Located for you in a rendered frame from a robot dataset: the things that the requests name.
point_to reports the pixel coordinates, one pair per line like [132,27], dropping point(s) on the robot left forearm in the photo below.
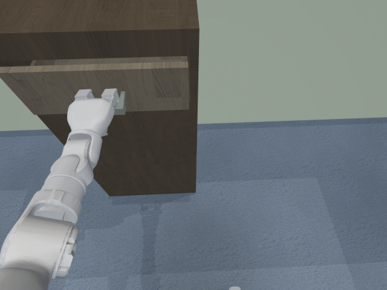
[63,190]

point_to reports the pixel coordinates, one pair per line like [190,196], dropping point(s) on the handle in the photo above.
[120,108]

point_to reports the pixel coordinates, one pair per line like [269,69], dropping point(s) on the cabinet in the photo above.
[145,152]

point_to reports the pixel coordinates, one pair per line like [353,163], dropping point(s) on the left robot hand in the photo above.
[94,114]

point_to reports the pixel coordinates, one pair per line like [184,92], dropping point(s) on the drawer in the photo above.
[150,83]

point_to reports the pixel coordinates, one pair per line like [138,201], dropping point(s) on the left robot upper arm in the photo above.
[41,249]

